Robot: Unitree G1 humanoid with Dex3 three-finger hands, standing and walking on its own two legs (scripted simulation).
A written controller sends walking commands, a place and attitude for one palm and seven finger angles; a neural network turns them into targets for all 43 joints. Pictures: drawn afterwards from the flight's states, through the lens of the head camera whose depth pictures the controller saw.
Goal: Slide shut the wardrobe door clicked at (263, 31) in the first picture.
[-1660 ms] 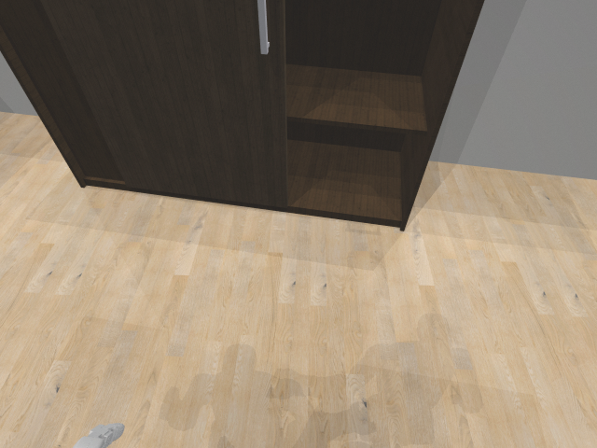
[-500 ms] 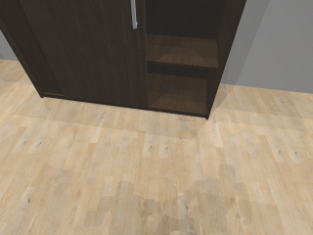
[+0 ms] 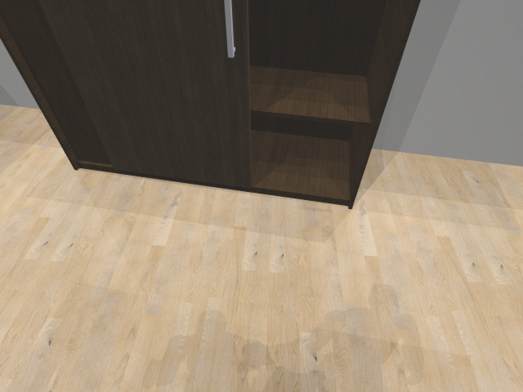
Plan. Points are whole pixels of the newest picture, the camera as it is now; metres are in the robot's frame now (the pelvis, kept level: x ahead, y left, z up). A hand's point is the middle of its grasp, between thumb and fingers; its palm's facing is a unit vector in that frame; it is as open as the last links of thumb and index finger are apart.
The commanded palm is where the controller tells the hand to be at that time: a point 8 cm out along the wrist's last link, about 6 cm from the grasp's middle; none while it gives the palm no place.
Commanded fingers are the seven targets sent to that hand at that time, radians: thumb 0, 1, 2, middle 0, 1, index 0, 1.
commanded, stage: walk to a spot facing it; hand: left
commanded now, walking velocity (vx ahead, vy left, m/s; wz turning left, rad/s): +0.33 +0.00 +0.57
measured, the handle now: (229, 4) +1.21 +0.17 +0.16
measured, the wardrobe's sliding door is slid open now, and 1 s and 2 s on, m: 0.52 0.52 0.52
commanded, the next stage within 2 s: turn to face it in 0.90 s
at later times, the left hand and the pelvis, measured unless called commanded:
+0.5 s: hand out of the picture +0.12 +0.28 -0.17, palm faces +0.19 -0.97 -0.17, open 7.4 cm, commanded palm none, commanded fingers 0.00 0.90 0.90 -0.20 -0.30 -0.20 -0.30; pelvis +0.13 +0.09 +0.00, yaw +11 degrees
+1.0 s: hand (145, 282) +0.37 +0.28 -0.17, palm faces +0.33 -0.92 -0.23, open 7.2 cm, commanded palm none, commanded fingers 0.00 0.90 0.90 -0.20 -0.30 -0.20 -0.30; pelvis +0.38 +0.08 +0.00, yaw +18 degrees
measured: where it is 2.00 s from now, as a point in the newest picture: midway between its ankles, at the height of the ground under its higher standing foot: (229, 334)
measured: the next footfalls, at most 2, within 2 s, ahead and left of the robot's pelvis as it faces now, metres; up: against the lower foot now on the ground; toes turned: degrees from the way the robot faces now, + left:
left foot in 0.22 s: +0.10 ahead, +0.15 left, +0.00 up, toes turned +14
right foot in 0.76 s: +0.45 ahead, +0.01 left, +0.00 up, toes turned +5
